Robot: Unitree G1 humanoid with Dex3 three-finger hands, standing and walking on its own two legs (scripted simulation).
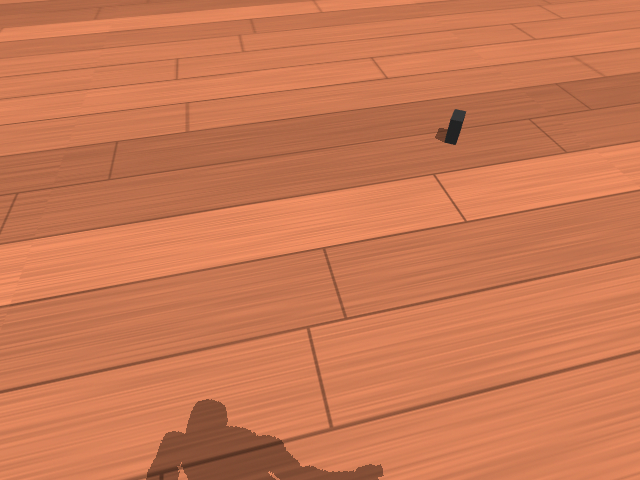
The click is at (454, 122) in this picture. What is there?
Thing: carton on end
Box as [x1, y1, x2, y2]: [444, 109, 465, 144]
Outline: 456,109 454,110 450,119 444,142 455,144 465,113 465,111
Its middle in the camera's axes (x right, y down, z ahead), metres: +0.76 -0.63 +2.14
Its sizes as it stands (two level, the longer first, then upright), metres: 0.117 0.063 0.145
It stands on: the floor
